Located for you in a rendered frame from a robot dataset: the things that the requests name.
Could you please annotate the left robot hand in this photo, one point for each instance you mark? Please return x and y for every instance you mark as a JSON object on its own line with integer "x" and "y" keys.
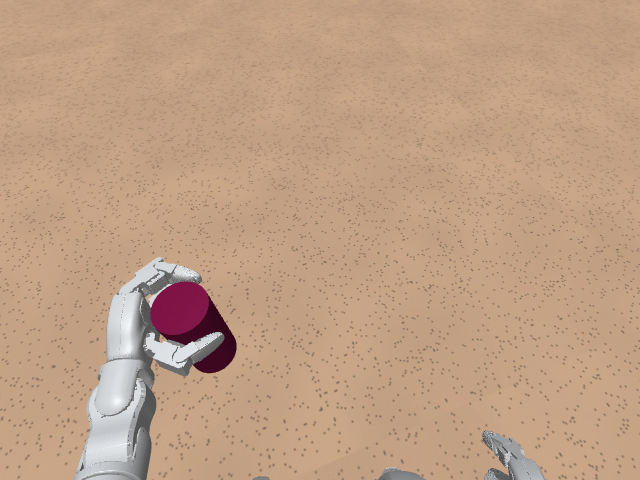
{"x": 130, "y": 332}

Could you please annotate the left robot arm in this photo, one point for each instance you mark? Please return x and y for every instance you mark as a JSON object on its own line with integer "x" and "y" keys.
{"x": 120, "y": 410}

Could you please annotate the can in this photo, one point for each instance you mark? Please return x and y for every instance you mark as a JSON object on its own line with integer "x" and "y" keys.
{"x": 184, "y": 312}

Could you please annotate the right robot hand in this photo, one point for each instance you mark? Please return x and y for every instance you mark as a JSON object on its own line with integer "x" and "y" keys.
{"x": 511, "y": 455}

